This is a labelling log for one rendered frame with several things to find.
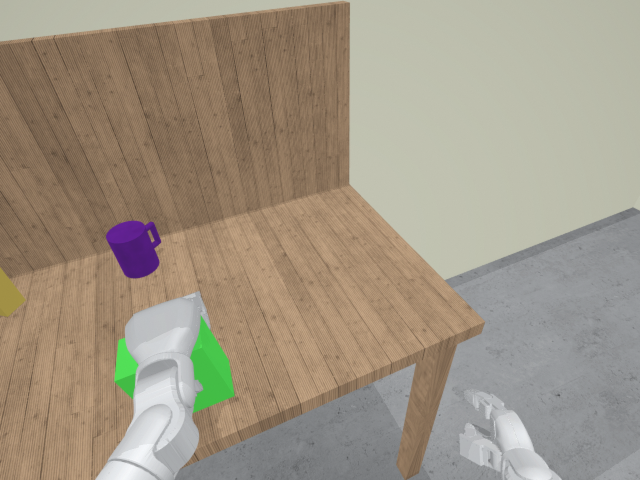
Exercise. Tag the table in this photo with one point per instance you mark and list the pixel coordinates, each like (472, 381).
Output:
(231, 134)

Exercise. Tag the robot right forearm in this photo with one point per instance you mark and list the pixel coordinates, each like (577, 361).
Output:
(524, 464)

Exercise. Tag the robot left hand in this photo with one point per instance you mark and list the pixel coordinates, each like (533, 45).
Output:
(171, 326)

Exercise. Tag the robot left forearm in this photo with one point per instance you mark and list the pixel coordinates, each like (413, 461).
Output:
(162, 436)

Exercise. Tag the robot right hand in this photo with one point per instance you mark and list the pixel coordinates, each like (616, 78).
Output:
(506, 432)

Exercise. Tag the sponge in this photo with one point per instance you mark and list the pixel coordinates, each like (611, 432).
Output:
(211, 369)

